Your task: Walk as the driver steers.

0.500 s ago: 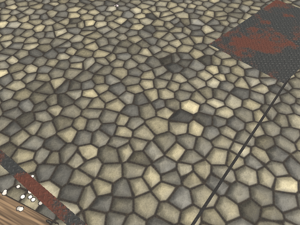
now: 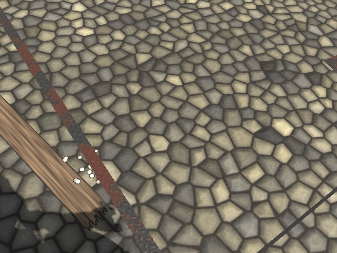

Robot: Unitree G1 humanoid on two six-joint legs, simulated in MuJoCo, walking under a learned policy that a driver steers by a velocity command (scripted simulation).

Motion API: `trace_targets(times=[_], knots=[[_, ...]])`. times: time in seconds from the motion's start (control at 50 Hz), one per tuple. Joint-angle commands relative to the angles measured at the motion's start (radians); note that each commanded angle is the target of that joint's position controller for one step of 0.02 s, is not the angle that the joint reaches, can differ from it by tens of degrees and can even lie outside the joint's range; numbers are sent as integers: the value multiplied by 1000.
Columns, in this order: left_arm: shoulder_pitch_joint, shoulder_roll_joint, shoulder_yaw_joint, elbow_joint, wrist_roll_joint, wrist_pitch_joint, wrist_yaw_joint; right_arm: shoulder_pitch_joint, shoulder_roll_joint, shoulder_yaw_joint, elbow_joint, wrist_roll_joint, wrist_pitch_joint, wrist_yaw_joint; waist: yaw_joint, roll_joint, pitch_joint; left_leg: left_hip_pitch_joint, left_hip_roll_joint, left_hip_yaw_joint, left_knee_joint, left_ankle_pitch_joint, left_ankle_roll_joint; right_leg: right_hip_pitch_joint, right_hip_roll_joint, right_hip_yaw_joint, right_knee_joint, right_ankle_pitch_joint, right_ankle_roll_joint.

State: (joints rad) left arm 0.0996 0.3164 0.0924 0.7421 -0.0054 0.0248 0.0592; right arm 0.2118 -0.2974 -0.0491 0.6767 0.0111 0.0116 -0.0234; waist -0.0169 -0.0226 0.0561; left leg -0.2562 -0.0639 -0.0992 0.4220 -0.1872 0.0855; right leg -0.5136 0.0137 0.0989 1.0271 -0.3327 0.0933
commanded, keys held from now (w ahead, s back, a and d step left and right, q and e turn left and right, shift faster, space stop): q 0.10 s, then w+q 0.02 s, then w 0.46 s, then w+e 0.04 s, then e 0.38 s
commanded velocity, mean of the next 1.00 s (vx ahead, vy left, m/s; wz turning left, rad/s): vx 0.24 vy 0.00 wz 0.07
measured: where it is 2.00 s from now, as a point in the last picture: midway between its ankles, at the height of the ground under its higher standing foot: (165, 245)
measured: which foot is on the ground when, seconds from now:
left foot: down 0.00-0.30, up 0.32-0.70, down 0.72-1.00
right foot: up 0.00-0.28, down 0.30-0.74, up 0.76-1.00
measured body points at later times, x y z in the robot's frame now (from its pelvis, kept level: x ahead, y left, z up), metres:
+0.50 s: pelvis +0.10 -0.04 +0.00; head +0.12 -0.05 +0.45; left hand +0.08 +0.24 -0.12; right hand +0.29 -0.27 -0.11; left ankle +0.11 +0.11 -0.68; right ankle +0.06 -0.16 -0.75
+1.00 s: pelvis +0.28 +0.06 +0.00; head +0.32 +0.06 +0.44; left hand +0.39 +0.35 -0.11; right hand +0.43 -0.21 -0.10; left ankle +0.31 +0.16 -0.75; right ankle +0.32 -0.08 -0.68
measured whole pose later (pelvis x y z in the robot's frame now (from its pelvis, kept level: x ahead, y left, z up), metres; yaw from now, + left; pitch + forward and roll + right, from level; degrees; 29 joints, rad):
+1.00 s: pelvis +0.28 +0.06 +0.00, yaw +0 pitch +1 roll +1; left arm 0.23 0.33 0.08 0.72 -0.01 0.04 0.03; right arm 0.15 -0.26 -0.05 0.71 -0.02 -0.05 0.00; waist 0.00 -0.03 0.08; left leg -0.23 0.01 0.16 0.36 -0.15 0.04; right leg -0.57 -0.06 0.01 0.99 -0.32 0.08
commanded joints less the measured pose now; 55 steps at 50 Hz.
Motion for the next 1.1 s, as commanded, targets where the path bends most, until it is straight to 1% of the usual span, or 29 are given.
trace_targets(times=[0.02, 0.1, 0.16, 0.22, 0.28, 0.3, 0.32, 0.34, 0.36, 0.38, 0.42, 0.44, 0.56, 0.6, 0.64, 0.68, 0.7, 0.72, 0.74, 0.76, 0.78, 0.8, 0.82, 0.84, 0.88, 0.92, 0.96, 1.02, 1.1], knots=[[-32, 74, 18, -65, -1, -21, 0, 11, -183, -55, -70, -1, 0, -14, -9, 153, -108, 198, 237, -298, -100, 193, 127, -99, -3, 25, -95, 18, 18], [-42, 75, 16, -63, -2, -37, -10, -6, -192, -62, -87, -4, 10, -15, -14, 168, -100, 148, 217, -351, -88, 135, 131, -34, 10, 35, -207, 7, 18], [-39, 80, 13, -60, -9, -56, -29, -5, -176, -56, -92, -2, 11, -11, -29, 183, -115, 117, 204, -393, -124, -185, 143, 27, 5, 14, -303, 15, -2], [-41, 78, 5, -62, -14, -88, -51, 7, -164, -46, -81, -4, 6, -3, -36, 198, -89, 64, 199, -425, -135, -307, 147, 127, 7, -23, -409, -5, -38], [53, 59, 1, -19, -13, -122, -66, 3, -127, -26, -69, -4, -3, 1, 27, 148, -69, -35, 148, -406, -85, -366, 101, 352, 1, -60, -645, 125, -97], [114, 82, 5, -4, -5, -129, -62, 6, -87, -12, -68, -8, -12, 3, 49, 100, -87, -118, 107, -356, 15, -385, 59, 476, -76, 13, -664, 102, -129], [215, 124, 8, 13, 8, -131, -57, 18, -17, 10, -70, -16, -22, 6, 63, -61, -125, -217, -8, -190, 311, -399, -6, 578, -244, 221, -737, -13, -191], [273, 232, 37, 48, 28, -131, -70, -31, -79, -11, -130, 14, -36, 0, 62, -232, -26, -466, -75, -85, 450, -457, -31, 562, -377, 553, -839, -232, -333], [234, 174, 27, 38, 8, -136, -72, -48, -158, -33, -116, 17, -47, -4, 63, -139, 58, -556, 9, -100, 565, -385, -47, 533, -394, 557, -853, -352, -361], [213, 122, 11, 31, -6, -137, -66, -43, -165, -38, -99, 14, -53, 2, 59, -123, 75, -581, 31, -94, 594, -294, -54, 541, -344, 474, -855, -326, -331], [206, 103, -2, 28, -12, -129, -58, -49, -133, -34, -91, -2, -64, 18, 58, -107, 51, -593, 83, -30, 600, -172, -77, 571, -288, 356, -866, -192, -295], [216, 95, -8, 30, -7, -127, -54, -73, -108, -29, -96, -4, -74, 26, 65, -102, 41, -570, 102, -3, 587, -114, -85, 556, -261, 295, -878, -104, -284], [285, 115, -13, 55, -10, -110, -49, -216, -13, 5, -145, 2, -97, 50, 120, -98, 37, -411, 106, 113, 284, 90, -120, 462, -188, 73, -893, 243, -277], [323, 130, -13, 67, -14, -105, -53, -252, -19, 5, -157, 7, -103, 60, 132, -95, 45, -324, 85, 130, 201, 120, -116, 427, -200, 67, -885, 284, -278], [335, 140, -12, 76, -21, -96, -53, -253, -41, -5, -168, 12, -109, 67, 108, -104, 54, -264, 70, 111, 144, 125, -98, 434, -227, 96, -853, 374, -267], [317, 160, -5, 76, -22, -83, -48, -173, -85, -26, -152, 4, -114, 64, 42, -120, 3, -135, 44, 102, 87, 131, -67, 468, -227, 96, -747, 615, -226], [299, 161, -4, 69, -23, -81, -45, -72, -113, -42, -123, -4, -115, 56, -20, -109, -66, 19, 28, 112, 38, 196, -39, 454, -192, 68, -634, 765, -194], [291, 140, -11, 54, -15, -85, -45, 40, -153, -58, -98, -18, -114, 45, -78, -92, -157, 230, 80, 86, 37, 326, -10, 365, -140, 42, -476, 733, -153], [307, 60, -37, 10, 25, -91, -47, 190, -244, -77, -87, -46, -104, 28, -112, 95, -342, 570, 326, -128, 136, 618, 63, 130, -51, 11, -157, 322, -101], [461, -1, -57, 21, -2, -92, -44, 181, -254, -72, -91, -49, -84, 34, -48, 369, -545, 691, 557, -449, 56, 631, 205, -25, 52, 32, 123, -356, -60], [411, 124, -20, 43, -28, -82, -40, 137, -164, -52, -105, -41, -70, 34, -69, 233, -453, 550, 486, -385, 5, 558, 175, -47, 4, 78, 227, -319, -51], [332, 134, -11, 23, -39, -69, -35, 67, -119, -36, -101, -25, -66, 31, -48, 194, -295, 430, 447, -229, -4, 553, 147, -114, -26, 28, 244, -266, -48], [312, 111, -13, 27, -28, -55, -27, 12, -94, -27, -93, -18, -67, 33, -18, 133, -221, 312, 396, -139, -31, 569, 131, -98, -60, 3, 215, -209, -37], [313, 95, -10, 28, -18, -37, -22, -37, -74, -23, -86, -18, -69, 36, 15, 129, -168, 201, 362, -66, -66, 550, 121, -53, -84, -8, 180, -164, -28], [337, 57, -10, 22, -20, -3, -17, -101, -74, -28, -74, -39, -83, 39, 57, 152, -130, 40, 341, 22, -144, 502, 136, 50, -87, -44, 172, -93, -15], [298, 49, -6, -15, -13, 12, -14, -135, -83, -33, -60, -42, -91, 33, 65, 155, -97, 2, 355, 67, -187, 451, 159, 35, -98, -47, 94, -48, -6], [236, 44, -8, -56, -3, 16, -21, -130, -102, -41, -40, -34, -87, 20, 54, 137, -97, 30, 370, 93, -200, 409, 165, 19, -118, -44, -5, 24, -11], [171, 45, -12, -99, -3, 17, -46, -142, -130, -50, -28, -24, -67, 8, 38, 116, -100, 46, 374, 146, -207, 335, 161, 61, -123, -68, -137, 109, -28], [92, 76, -1, -160, -7, 31, -70, -125, -172, -66, -10, -3, -40, 16, 13, 107, -81, 104, 402, 163, -164, 266, 144, 77, -110, -110, -255, 63, -58]])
